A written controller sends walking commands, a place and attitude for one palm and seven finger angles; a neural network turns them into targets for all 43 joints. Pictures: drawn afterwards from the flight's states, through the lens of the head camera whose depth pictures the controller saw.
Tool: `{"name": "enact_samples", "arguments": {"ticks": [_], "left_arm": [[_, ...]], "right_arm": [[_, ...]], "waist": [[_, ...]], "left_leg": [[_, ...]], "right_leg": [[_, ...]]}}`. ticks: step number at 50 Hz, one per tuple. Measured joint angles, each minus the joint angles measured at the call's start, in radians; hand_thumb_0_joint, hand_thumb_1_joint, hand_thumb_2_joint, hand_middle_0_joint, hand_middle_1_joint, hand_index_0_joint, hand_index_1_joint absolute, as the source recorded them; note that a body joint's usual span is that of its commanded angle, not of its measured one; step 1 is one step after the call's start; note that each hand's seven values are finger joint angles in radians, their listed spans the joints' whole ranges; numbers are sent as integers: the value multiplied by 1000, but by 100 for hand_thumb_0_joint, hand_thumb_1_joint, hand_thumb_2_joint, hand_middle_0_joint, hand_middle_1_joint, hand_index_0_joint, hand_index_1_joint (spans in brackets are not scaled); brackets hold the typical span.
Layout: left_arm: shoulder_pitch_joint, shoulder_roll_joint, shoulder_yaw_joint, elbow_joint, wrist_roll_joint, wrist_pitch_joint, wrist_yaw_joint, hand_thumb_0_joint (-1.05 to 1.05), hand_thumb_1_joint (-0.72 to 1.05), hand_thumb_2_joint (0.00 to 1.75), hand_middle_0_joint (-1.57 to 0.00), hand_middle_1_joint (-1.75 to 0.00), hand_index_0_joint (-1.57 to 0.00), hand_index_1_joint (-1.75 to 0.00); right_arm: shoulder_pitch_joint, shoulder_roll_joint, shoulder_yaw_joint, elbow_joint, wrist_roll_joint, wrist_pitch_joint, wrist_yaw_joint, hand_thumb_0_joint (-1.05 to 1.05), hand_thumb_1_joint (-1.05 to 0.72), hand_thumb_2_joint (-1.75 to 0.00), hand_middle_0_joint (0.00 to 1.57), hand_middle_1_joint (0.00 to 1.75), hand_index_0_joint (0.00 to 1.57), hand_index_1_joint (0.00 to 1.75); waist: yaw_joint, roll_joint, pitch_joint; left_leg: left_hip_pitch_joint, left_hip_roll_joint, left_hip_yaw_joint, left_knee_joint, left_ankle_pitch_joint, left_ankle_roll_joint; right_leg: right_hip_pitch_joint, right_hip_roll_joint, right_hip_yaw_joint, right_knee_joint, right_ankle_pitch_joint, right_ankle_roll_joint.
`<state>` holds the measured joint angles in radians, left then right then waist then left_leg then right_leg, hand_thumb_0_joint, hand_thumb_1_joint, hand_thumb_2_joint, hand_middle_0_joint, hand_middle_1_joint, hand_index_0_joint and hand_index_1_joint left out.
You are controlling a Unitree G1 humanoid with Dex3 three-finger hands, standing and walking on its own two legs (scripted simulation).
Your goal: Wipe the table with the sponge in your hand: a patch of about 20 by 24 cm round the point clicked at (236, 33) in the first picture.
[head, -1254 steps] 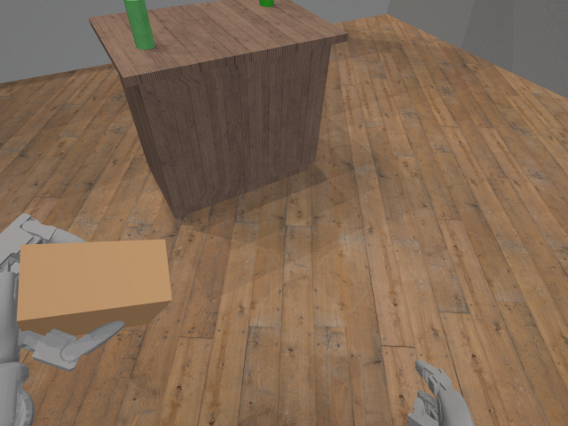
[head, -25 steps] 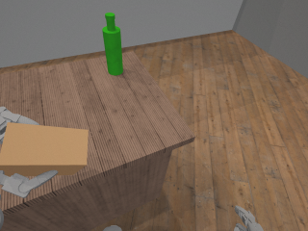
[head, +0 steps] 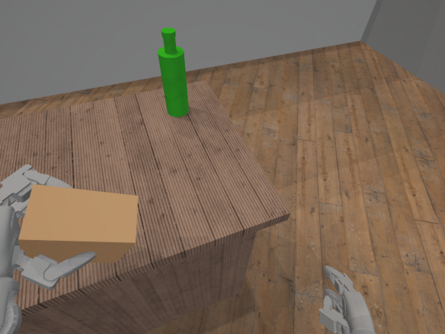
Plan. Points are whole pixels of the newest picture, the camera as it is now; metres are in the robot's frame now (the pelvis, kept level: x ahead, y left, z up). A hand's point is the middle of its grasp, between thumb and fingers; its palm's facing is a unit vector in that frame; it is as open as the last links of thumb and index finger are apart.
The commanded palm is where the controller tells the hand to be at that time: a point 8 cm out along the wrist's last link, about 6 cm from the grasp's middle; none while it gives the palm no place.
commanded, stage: come to a stop and stand still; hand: left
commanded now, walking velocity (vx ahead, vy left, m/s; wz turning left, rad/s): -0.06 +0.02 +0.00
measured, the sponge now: (96, 230) +0.23 +0.20 +0.12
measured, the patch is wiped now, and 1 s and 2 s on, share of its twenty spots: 0.00 0.00 0.00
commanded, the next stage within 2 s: look again from close up in 0.96 s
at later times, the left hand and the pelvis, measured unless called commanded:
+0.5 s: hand (26, 229) +0.22 +0.29 +0.14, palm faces +0.26 -0.90 -0.34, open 10.8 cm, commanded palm +0.16 +0.34 +0.18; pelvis -0.01 +0.06 +0.00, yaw -2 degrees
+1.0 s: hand out of the picture +0.24 +0.33 +0.16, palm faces +0.34 -0.87 -0.35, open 10.8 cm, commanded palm +0.17 +0.36 +0.18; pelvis +0.00 +0.08 +0.00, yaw -2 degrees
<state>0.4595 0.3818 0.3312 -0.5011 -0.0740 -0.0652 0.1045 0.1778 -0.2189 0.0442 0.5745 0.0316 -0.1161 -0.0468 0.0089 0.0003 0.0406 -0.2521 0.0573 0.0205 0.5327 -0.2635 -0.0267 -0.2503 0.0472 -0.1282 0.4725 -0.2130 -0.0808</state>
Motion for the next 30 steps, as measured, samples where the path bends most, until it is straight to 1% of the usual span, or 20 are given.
{"name": "enact_samples", "arguments": {"ticks": [7,8,9,10,11,12,13,14,15,18,20,22,24,27,30], "left_arm": [[38,7,-9,-20,-13,-10,7,0,-57,102,-67,-131,-70,-128],[-11,40,-1,-1,19,-8,-17,0,-57,102,-67,-131,-70,-128],[-84,84,18,50,37,-39,-39,0,-57,102,-67,-131,-70,-128],[-142,112,47,101,39,-71,-42,0,-57,102,-67,-131,-70,-128],[-178,125,79,142,33,-96,-33,0,-57,102,-67,-131,-70,-128],[-195,120,106,172,22,-113,-19,0,-57,102,-67,-131,-70,-128],[-200,102,121,189,14,-120,-4,0,-57,102,-67,-131,-70,-128],[-194,75,123,192,9,-122,9,0,-57,102,-67,-131,-70,-128],[-179,43,110,183,7,-123,17,0,-57,102,-67,-131,-69,-129],[-93,-42,19,120,14,-129,20,0,-57,102,-66,-132,-69,-129],[-39,-64,-45,83,28,-135,5,0,-57,102,-66,-132,-69,-129],[-7,-52,-73,62,40,-143,-10,0,-57,102,-66,-132,-69,-129],[-6,-15,-62,55,47,-150,-16,0,-57,102,-67,-131,-70,-128],[-49,37,-3,61,51,-159,-11,0,-57,102,-67,-131,-70,-128],[-96,51,59,56,47,-171,1,-1,-57,102,-67,-131,-70,-128]], "right_arm": [[-9,-25,-17,-4,7,10,-14,2,-90,-90,20,30,20,30],[9,-22,-35,-8,-3,-4,-18,2,-91,-90,20,30,20,30],[22,-16,-46,0,-12,-19,-20,2,-91,-90,20,30,20,30],[26,-12,-47,7,-16,-22,-16,2,-91,-90,20,30,20,30],[24,-11,-42,11,-16,-24,-7,2,-91,-90,20,30,20,30],[22,-12,-37,14,-13,-27,2,2,-91,-90,20,30,20,30],[21,-12,-35,15,-12,-30,12,2,-91,-90,20,30,20,30],[24,-14,-36,15,-13,-34,20,2,-91,-90,20,30,20,30],[31,-17,-38,15,-14,-38,28,2,-91,-90,20,30,20,30],[52,-20,-40,20,-15,-45,39,2,-91,-90,20,30,20,30],[65,-10,-36,23,-19,-45,38,2,-91,-90,20,30,20,30],[74,8,-27,25,-22,-43,33,2,-91,-90,20,30,20,30],[79,29,-18,23,-24,-42,27,2,-91,-90,20,30,20,30],[85,51,-9,12,-24,-53,23,2,-90,-90,20,30,20,30],[76,58,-3,14,-27,-71,29,2,-90,-90,20,30,20,30]], "waist": [[-2,15,4],[21,16,10],[44,8,12],[57,-1,17],[61,-8,23],[59,-11,27],[53,-14,30],[45,-17,32],[38,-17,31],[20,-20,21],[9,-31,13],[2,-50,10],[-2,-72,13],[3,-94,28],[14,-95,43]], "left_leg": [[17,-16,12,-40,19,12],[10,-13,15,-32,20,15],[-4,-15,10,-22,27,26],[-13,-17,6,-14,31,31],[-14,-19,0,-17,29,35],[-5,-21,-4,-34,30,37],[3,-26,2,-46,31,31],[10,-32,10,-54,36,29],[18,-40,17,-62,41,32],[35,-59,35,-71,43,55],[38,-70,39,-68,39,68],[36,-76,38,-63,35,76],[30,-81,34,-58,33,83],[21,-93,27,-46,30,93],[16,-102,23,-33,23,102]], "right_leg": [[8,-15,11,-23,12,15],[9,-12,11,-31,18,19],[2,-12,11,-34,24,19],[-4,-10,14,-38,32,18],[-7,-7,20,-44,41,18],[-8,-4,29,-47,48,20],[-9,-7,39,-46,51,24],[-6,-14,47,-47,53,31],[-3,-21,55,-48,55,40],[7,-40,73,-47,54,62],[10,-50,77,-43,50,72],[11,-56,77,-43,48,78],[9,-60,76,-39,40,82],[3,-64,81,-25,32,86],[5,-72,82,-22,38,94]]}}
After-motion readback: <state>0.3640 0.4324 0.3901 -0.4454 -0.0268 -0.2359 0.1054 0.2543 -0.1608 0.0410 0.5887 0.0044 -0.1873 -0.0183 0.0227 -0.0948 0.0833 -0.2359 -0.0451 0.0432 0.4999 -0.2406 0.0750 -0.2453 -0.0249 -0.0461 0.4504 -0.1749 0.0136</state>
